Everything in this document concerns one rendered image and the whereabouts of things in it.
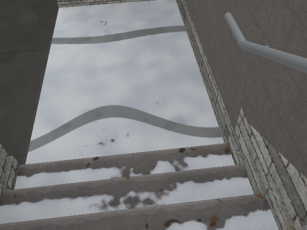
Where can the stairs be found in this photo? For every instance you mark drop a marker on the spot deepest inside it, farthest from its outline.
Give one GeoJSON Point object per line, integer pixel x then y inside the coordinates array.
{"type": "Point", "coordinates": [192, 188]}

